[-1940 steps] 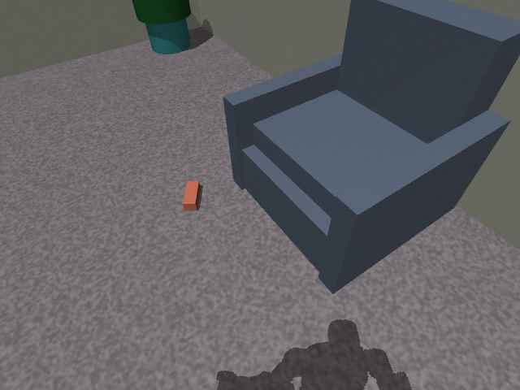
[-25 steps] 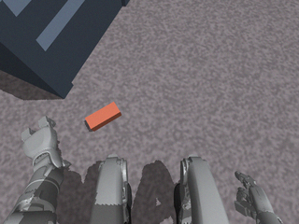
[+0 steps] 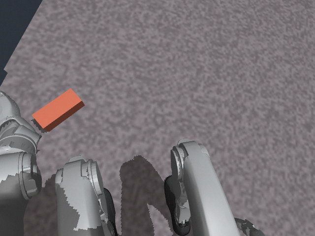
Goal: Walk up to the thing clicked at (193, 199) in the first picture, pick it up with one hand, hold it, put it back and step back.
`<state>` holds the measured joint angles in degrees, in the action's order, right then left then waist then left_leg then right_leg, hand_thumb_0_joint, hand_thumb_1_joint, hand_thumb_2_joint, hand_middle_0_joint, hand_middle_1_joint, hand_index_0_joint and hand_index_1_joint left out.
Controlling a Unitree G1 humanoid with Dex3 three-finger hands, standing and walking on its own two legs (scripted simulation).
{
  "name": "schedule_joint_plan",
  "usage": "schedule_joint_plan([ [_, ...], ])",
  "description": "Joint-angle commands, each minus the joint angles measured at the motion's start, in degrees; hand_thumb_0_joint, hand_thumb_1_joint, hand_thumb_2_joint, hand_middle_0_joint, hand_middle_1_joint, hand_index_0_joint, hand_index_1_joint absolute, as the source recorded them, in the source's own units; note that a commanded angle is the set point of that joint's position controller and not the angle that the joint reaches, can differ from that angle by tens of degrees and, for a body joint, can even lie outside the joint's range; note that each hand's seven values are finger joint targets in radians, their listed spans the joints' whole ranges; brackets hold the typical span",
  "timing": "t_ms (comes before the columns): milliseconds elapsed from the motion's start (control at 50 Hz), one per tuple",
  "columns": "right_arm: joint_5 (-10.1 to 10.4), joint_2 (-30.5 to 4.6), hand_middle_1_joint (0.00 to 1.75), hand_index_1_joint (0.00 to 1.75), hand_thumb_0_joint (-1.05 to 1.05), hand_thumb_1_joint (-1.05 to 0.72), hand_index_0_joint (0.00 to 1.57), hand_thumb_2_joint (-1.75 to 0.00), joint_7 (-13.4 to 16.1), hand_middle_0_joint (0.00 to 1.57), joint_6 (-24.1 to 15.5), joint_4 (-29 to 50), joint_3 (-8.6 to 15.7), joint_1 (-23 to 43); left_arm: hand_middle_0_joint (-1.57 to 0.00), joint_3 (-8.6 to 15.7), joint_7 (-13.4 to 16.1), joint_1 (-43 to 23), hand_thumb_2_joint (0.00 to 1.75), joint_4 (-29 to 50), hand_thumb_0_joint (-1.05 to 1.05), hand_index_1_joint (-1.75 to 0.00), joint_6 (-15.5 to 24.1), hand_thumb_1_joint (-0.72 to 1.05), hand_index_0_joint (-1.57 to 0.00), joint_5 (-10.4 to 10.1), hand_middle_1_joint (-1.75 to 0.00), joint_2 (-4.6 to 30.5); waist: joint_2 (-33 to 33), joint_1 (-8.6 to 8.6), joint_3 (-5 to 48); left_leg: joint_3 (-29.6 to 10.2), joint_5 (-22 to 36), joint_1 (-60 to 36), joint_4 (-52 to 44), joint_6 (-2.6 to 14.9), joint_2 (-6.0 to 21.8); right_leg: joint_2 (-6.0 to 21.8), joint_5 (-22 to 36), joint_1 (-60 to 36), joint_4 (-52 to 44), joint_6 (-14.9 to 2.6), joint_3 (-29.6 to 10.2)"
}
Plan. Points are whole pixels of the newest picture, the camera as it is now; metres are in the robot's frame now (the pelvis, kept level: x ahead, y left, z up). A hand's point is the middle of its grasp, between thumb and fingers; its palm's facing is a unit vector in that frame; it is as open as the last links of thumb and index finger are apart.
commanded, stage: rise first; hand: left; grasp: from above
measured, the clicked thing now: (59, 109) +0.53 +0.28 -0.35
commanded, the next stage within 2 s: none
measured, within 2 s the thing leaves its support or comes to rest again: neither
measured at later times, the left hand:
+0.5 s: hand (32, 113) +0.47 +0.31 -0.20, palm faces -0.26 -0.32 -0.91, open 13.3 cm
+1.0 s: hand (34, 111) +0.49 +0.31 -0.23, palm faces -0.27 -0.32 -0.91, open 13.6 cm
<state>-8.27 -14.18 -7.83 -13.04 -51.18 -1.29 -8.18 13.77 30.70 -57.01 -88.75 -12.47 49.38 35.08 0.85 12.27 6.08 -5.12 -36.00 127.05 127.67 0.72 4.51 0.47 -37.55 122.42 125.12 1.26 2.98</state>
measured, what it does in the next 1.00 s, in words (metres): lowers itself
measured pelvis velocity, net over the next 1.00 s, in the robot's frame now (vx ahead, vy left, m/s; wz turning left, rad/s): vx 0.01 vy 0.00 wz -0.06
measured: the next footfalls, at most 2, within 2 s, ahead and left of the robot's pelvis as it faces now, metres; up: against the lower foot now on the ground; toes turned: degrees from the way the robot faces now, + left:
none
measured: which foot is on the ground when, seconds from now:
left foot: down 0.00-1.00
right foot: down 0.00-1.00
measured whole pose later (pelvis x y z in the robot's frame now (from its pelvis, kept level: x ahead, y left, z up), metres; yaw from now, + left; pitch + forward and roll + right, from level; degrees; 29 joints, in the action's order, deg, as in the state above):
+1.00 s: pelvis +0.01 +0.00 -0.06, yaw -3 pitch +33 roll -8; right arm -9.2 -17.4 -16.1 -14.2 -46.7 -6.1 -9.7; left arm 16.9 28.2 -64.2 -91.3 -11.9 54.1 44.5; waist -0.9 15.8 -1.9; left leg -8.9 -39.0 135.5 140.4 0.3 4.7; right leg -0.9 -39.5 129.9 135.9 1.7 5.0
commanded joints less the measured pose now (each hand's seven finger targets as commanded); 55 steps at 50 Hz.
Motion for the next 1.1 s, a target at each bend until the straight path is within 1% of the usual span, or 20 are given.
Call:
schedule_joint_plan([
  [0,0.6,-13.8,0.30,0.30,0.00,-0.89,0.20,-0.90,-0.9,0.20,-1.2,1.2,3.3,-10.0,-0.18,-0.3,1.2,-21.0,0.94,7.8,0.00,-0.97,-0.4,-0.47,-0.18,2.7,-0.97,15.6,18.4,-0.40,36.6,0.6,2.5,-33.9,-14.1,-0.90,-1.1,-1.3,5.9,-9.6,-10.3,-3.94,4.6],
  [40,0.6,-14.4,0.30,0.30,0.00,-0.89,0.20,-0.90,-1.4,0.20,-1.0,1.2,3.0,-10.6,-0.17,-0.6,1.3,-20.5,0.93,7.6,0.00,-0.98,-0.7,-0.47,-0.18,4.0,-0.99,15.2,19.7,-0.48,37.8,0.7,5.5,-35.1,-12.9,-1.20,-1.0,-1.5,8.1,-9.0,-8.8,-4.17,4.8],
  [80,0.6,-14.7,0.30,0.30,0.00,-0.89,0.20,-0.90,-2.0,0.20,-1.0,1.1,3.0,-11.5,-0.17,-0.8,1.5,-21.1,0.92,8.0,0.00,-0.99,-0.9,-0.46,-0.18,5.2,-0.99,15.0,19.6,0.47,37.6,0.8,7.0,-34.2,-11.8,-1.07,-1.2,-1.6,9.5,-8.7,-8.0,-4.10,4.8],
  [140,0.5,-15.0,0.30,0.30,0.00,-0.90,0.20,-0.90,-3.0,0.20,-1.1,1.0,3.1,-12.8,-0.16,-0.4,1.7,-19.2,0.90,5.1,0.00,-1.01,-1.5,-0.45,-0.18,4.5,-1.03,13.6,16.8,0.81,35.9,1.3,8.4,-30.5,-9.8,-0.55,-1.3,-1.8,11.0,-9.1,-7.5,-3.63,5.0],
  [160,0.4,-14.4,0.30,0.30,0.00,-0.90,0.20,-0.90,-3.3,0.20,-1.3,1.3,2.9,-13.6,-0.16,-0.6,1.3,-21.1,0.90,6.6,0.00,-1.01,-1.2,-0.45,-0.18,3.7,-1.03,13.4,15.3,2.21,35.5,1.5,8.4,-29.6,-8.8,-0.11,-1.4,-1.9,11.4,-10.6,-8.3,-3.24,4.7],
  [200,0.3,-14.8,0.30,0.30,0.00,-0.90,0.20,-0.90,-3.8,0.20,-1.4,1.4,3.0,-14.0,-0.17,0.6,0.8,-20.7,0.89,6.6,0.00,-1.01,-0.8,-0.45,-0.19,2.9,-1.03,15.9,13.1,1.37,36.5,2.2,8.4,-26.7,-7.5,0.39,-1.6,-2.1,11.2,-12.9,-8.3,-2.87,4.4],
  [300,0.1,-15.0,0.30,0.30,0.00,-0.91,0.20,-0.90,-5.0,0.20,-1.5,2.2,2.1,-15.1,-0.20,2.1,0.1,-22.5,0.86,6.6,0.00,-0.99,0.2,-0.41,-0.22,4.6,-1.01,19.8,12.5,1.41,37.7,3.2,10.2,-24.6,-4.3,0.85,-1.8,-2.5,13.0,-15.7,-6.8,-2.59,4.3],
  [360,-0.1,-14.9,0.30,0.30,0.00,-0.91,0.20,-0.90,-5.4,0.20,-1.5,2.5,1.5,-15.3,-0.20,2.7,0.3,-23.0,0.85,5.9,0.00,-0.98,0.9,-0.41,-0.22,4.9,-1.00,20.7,11.8,1.95,37.7,3.8,10.1,-21.9,-2.4,1.27,-1.9,-2.8,13.8,-17.2,-6.7,-2.21,4.0],
  [420,-0.5,-14.8,0.30,0.30,0.00,-0.90,0.20,-0.90,-5.8,0.20,-1.5,2.4,1.3,-14.7,-0.18,3.9,0.7,-22.5,0.87,3.5,0.00,-1.00,1.3,-0.42,-0.20,5.0,-1.03,21.8,11.2,1.60,36.2,4.1,7.8,-19.3,-1.6,1.40,-1.9,-3.2,11.6,-16.9,-6.8,-2.15,4.0],
  [440,-0.7,-14.9,0.30,0.30,0.00,-0.91,0.20,-0.90,-5.9,0.20,-1.6,2.5,1.0,-14.7,-0.18,3.9,0.7,-23.3,0.86,3.8,0.00,-1.00,1.6,-0.42,-0.20,5.1,-1.02,22.4,10.9,2.25,35.8,4.0,7.3,-17.9,-1.3,1.49,-1.9,-3.3,11.2,-17.6,-6.8,-2.04,4.0],
  [480,-0.9,-14.9,0.30,0.30,0.00,-0.90,0.20,-0.90,-6.1,0.20,-1.6,2.5,0.8,-14.1,-0.18,3.6,0.5,-23.6,0.86,4.2,0.00,-1.00,1.7,-0.42,-0.20,5.3,-1.03,23.6,11.7,2.36,34.6,3.8,6.5,-17.8,-0.9,1.59,-1.9,-3.4,10.0,-16.2,-6.7,-2.06,4.1],
  [700,-0.9,-16.8,0.30,0.30,0.00,-0.91,0.20,-0.90,-7.0,0.20,-2.0,2.7,0.0,-14.9,-0.19,2.2,0.2,-24.6,0.88,4.5,0.00,-0.97,1.5,-0.45,-0.20,5.6,-0.98,23.3,15.7,3.79,33.8,1.7,8.1,-21.5,-0.3,0.72,-1.3,-3.9,11.5,-12.6,-3.5,-2.73,6.7],
  [740,-0.8,-17.0,0.30,0.30,0.00,-0.91,0.20,-0.90,-7.1,0.20,-2.0,2.6,0.0,-14.8,-0.19,2.1,0.2,-24.2,0.89,5.5,0.00,-0.97,1.3,-0.46,-0.20,5.6,-0.97,23.4,17.4,3.29,33.3,1.3,8.4,-22.6,-1.2,0.36,-1.2,-3.9,11.6,-11.2,-2.8,-3.05,7.0],
  [820,-0.8,-17.5,0.30,0.30,0.00,-0.91,0.20,-0.90,-7.5,0.20,-1.5,3.3,-0.3,-15.5,-0.19,1.8,0.1,-24.3,0.89,5.5,0.00,-0.97,0.7,-0.46,-0.19,5.7,-0.98,23.0,17.6,4.03,33.7,1.2,10.3,-23.0,-0.4,0.36,-1.0,-4.2,13.7,-12.6,-2.7,-2.95,7.2],
  [880,-0.4,-17.8,0.30,0.30,0.00,-0.91,0.20,-0.90,-7.6,0.20,-1.4,3.5,-0.6,-15.5,-0.19,2.3,0.4,-24.0,0.90,5.9,0.00,-0.96,0.4,-0.47,-0.19,5.4,-0.97,23.2,18.7,3.47,33.9,0.9,10.8,-23.9,-0.7,0.07,-0.9,-4.1,14.0,-11.9,-2.1,-3.10,7.5],
  [900,-0.4,-17.7,0.30,0.30,0.00,-0.93,0.20,-0.91,-7.7,0.20,-1.3,3.6,-0.7,-15.5,-0.18,2.1,0.4,-24.9,0.97,5.9,0.00,-0.98,0.4,-0.55,-0.15,5.5,-0.96,23.5,19.6,3.91,33.6,1.0,10.4,-23.5,-0.7,0.11,-1.0,-4.2,13.9,-11.6,-2.2,-3.16,7.4],
  [1000,-0.5,-18.3,0.30,0.30,0.00,-0.92,0.20,-0.91,-7.9,0.20,-1.1,4.2,-1.4,-15.5,-0.20,2.6,-0.7,-24.4,0.93,5.7,0.00,-0.95,0.5,-0.50,-0.18,6.1,-0.93,26.4,18.5,4.20,32.5,1.2,10.0,-21.6,0.1,0.52,-1.2,-4.1,13.3,-12.8,-2.3,-2.89,7.2],
  [1020,-0.4,-18.2,0.30,0.30,0.00,-0.92,0.20,-0.91,-7.9,0.20,-1.1,4.3,-1.6,-15.4,-0.20,2.8,-0.6,-23.8,0.93,5.3,0.00,-0.95,0.6,-0.50,-0.18,5.9,-0.93,26.1,18.3,3.54,32.8,1.1,10.0,-22.0,-0.3,0.37,-1.1,-4.3,13.4,-13.0,-2.1,-3.02,7.4],
  [1060,-0.3,-19.0,0.30,0.30,0.00,-0.92,0.20,-0.91,-7.8,0.20,-1.2,4.4,-1.6,-14.9,-0.19,3.3,-0.5,-23.4,0.92,3.1,0.00,-0.96,0.6,-0.50,-0.17,6.4,-0.95,27.0,17.9,4.02,30.6,0.6,7.6,-20.6,-0.7,0.42,-1.2,-4.3,11.1,-10.3,-1.8,-3.10,7.9],
  [1080,-0.4,-18.8,0.30,0.30,0.00,-0.92,0.20,-0.91,-7.8,0.20,-1.3,4.7,-2.0,-14.8,-0.19,2.6,-0.7,-24.2,0.92,3.4,0.00,-0.97,0.9,-0.49,-0.18,6.6,-0.96,27.5,18.0,4.45,29.5,0.6,6.6,-19.7,-0.6,0.57,-1.3,-4.4,10.1,-10.0,-2.1,-3.05,7.8],
])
